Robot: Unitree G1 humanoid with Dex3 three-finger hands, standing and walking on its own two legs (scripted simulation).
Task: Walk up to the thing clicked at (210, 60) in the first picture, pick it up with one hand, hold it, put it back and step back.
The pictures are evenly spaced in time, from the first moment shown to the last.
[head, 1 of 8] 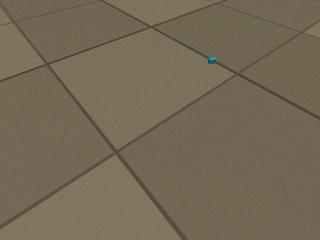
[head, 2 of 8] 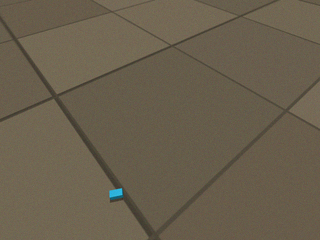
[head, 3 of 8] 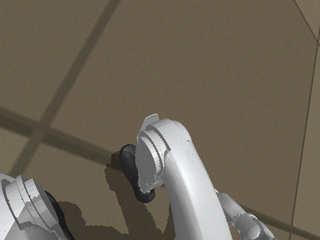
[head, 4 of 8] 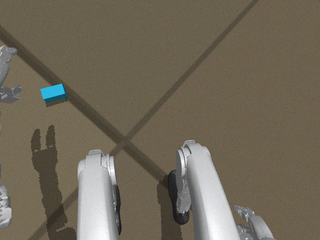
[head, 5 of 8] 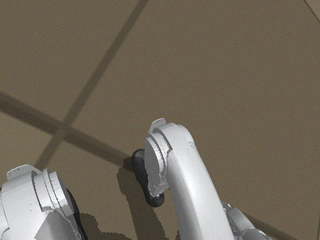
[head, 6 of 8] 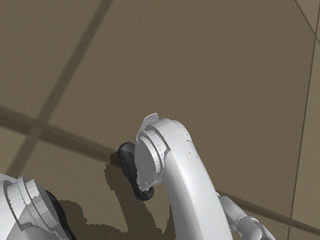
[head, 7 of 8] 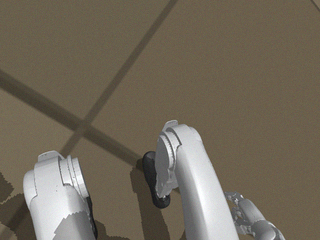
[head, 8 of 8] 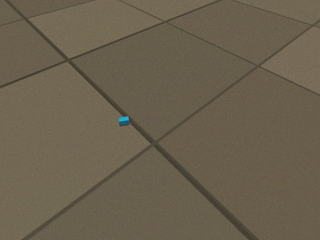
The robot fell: no
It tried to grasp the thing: no
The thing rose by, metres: 0.00
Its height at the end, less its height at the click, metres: +0.00
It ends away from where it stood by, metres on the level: 0.01
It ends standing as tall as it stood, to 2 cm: yes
